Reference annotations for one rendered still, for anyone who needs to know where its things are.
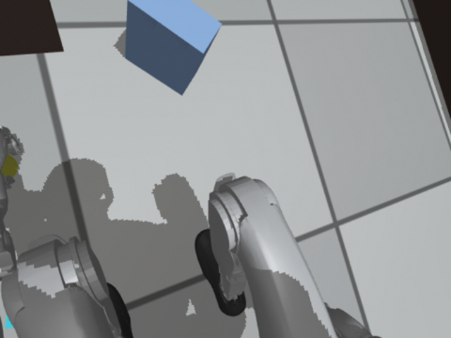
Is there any left robot arm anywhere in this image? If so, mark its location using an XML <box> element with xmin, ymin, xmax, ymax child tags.
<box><xmin>0</xmin><ymin>174</ymin><xmax>17</xmax><ymax>338</ymax></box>

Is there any left robot hand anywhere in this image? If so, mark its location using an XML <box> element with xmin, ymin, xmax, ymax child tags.
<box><xmin>0</xmin><ymin>126</ymin><xmax>21</xmax><ymax>189</ymax></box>

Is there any left robot foot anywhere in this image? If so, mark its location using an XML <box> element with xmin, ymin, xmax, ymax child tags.
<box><xmin>107</xmin><ymin>282</ymin><xmax>133</xmax><ymax>338</ymax></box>

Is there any right robot foot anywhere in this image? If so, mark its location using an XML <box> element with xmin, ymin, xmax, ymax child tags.
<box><xmin>195</xmin><ymin>229</ymin><xmax>246</xmax><ymax>316</ymax></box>

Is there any right robot hand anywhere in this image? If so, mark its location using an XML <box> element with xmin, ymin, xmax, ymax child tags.
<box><xmin>324</xmin><ymin>302</ymin><xmax>373</xmax><ymax>338</ymax></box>

